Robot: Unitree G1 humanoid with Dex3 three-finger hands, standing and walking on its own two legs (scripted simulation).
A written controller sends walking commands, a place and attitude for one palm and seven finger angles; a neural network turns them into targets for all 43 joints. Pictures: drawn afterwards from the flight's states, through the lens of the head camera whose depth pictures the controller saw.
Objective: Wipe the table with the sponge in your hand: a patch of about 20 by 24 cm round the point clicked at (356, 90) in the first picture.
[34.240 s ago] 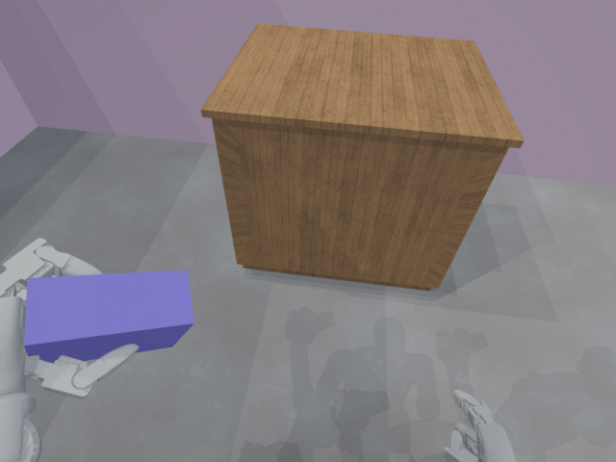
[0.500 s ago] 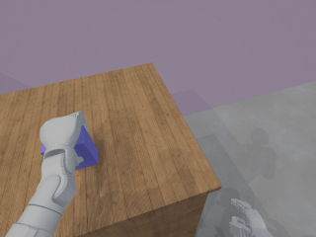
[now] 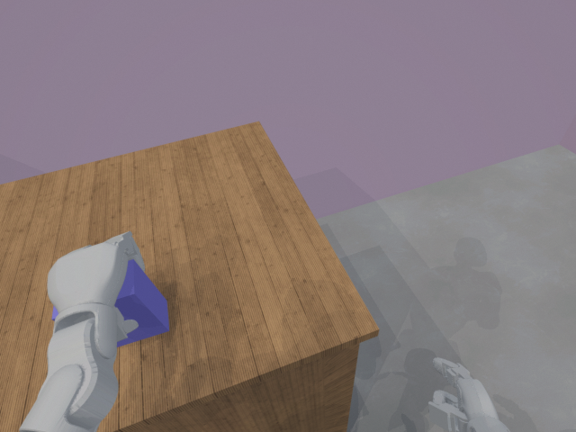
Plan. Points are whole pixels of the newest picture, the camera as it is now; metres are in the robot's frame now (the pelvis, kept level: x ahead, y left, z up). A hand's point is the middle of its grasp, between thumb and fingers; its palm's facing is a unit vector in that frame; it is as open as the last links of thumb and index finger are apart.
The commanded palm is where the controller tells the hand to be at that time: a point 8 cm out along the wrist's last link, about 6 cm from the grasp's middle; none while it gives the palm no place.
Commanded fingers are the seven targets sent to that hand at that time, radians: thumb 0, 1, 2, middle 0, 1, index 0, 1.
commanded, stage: wipe back along the third lane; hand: left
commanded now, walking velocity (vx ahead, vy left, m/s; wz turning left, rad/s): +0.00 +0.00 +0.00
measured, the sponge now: (124, 314) +0.27 +0.28 +0.03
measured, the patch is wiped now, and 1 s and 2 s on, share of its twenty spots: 1.00 1.00 1.00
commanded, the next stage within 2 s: slide back across to the middle lane in 0.08 s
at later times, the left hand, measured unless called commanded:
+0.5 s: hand (110, 302) +0.25 +0.27 +0.09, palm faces +0.08 -0.13 -0.99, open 9.9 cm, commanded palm +0.20 +0.28 +0.13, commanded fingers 0.00 0.10 1.30 -1.20 -1.60 -1.20 -1.60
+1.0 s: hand (60, 323) +0.22 +0.32 +0.09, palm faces +0.01 -0.09 -1.00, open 9.9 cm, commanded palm +0.19 +0.33 +0.13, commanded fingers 0.00 0.10 1.30 -1.20 -1.60 -1.20 -1.60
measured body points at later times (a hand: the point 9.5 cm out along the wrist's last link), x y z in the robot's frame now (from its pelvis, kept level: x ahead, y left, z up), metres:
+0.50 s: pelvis +0.00 +0.00 +0.00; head -0.01 -0.04 +0.45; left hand +0.24 +0.27 +0.14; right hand +0.23 -0.21 -0.09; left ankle -0.03 +0.10 -0.74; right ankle -0.03 -0.10 -0.74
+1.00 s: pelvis +0.00 +0.00 +0.00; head +0.00 -0.03 +0.45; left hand +0.21 +0.32 +0.14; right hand +0.21 -0.22 -0.10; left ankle -0.03 +0.10 -0.74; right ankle -0.03 -0.10 -0.74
